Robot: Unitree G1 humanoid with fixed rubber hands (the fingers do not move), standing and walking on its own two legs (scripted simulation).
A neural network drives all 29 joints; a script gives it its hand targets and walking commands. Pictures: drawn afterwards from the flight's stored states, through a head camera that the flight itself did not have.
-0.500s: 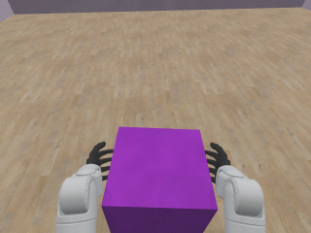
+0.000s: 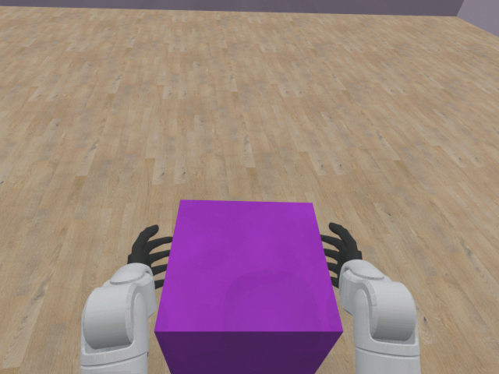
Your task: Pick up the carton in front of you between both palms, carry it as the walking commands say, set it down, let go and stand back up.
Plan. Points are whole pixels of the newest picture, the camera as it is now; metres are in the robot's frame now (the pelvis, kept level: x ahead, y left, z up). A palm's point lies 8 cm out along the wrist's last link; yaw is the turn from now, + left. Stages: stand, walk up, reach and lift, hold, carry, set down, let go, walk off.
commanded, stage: carry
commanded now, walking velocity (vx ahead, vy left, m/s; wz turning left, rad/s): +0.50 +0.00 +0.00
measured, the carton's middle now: (244, 298) +0.27 +0.00 +0.00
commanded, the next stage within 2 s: none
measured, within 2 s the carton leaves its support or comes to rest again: neither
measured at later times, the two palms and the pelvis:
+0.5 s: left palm (188, 143) +0.58 +0.12 +0.07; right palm (319, 143) +0.61 -0.17 +0.07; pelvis +0.33 -0.04 +0.00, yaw +4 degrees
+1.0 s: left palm (184, 72) +0.93 +0.17 +0.08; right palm (284, 74) +0.93 -0.12 +0.08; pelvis +0.66 +0.02 +0.00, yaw +0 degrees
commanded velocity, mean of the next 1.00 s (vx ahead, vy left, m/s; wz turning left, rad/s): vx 0.50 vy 0.00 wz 0.00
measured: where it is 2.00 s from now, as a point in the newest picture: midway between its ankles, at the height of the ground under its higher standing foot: (233, 188)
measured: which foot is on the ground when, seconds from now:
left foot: down 0.00-0.38, up 0.40-0.86, down 0.88-1.00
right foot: up 0.00-0.36, down 0.38-0.90, up 0.92-1.00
